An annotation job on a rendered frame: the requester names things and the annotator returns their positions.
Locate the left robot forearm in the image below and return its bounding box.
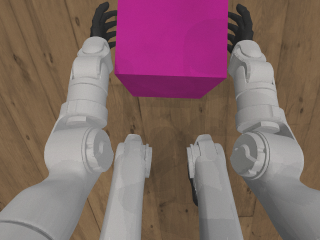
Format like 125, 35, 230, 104
44, 36, 114, 163

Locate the robot left hand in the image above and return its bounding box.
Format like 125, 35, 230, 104
90, 1, 118, 49

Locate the robot left thigh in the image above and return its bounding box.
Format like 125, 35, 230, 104
99, 139, 152, 240

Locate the carton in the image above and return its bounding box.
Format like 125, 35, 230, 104
114, 0, 228, 99

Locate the robot right hand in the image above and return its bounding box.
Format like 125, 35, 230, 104
227, 4, 254, 53

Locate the right robot forearm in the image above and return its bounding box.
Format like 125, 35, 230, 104
227, 40, 298, 143

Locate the robot left shin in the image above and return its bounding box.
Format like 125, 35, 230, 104
114, 134, 143, 166

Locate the robot right upper arm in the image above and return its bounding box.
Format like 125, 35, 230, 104
230, 130, 320, 240

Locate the robot left upper arm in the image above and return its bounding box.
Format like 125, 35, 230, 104
0, 126, 114, 240

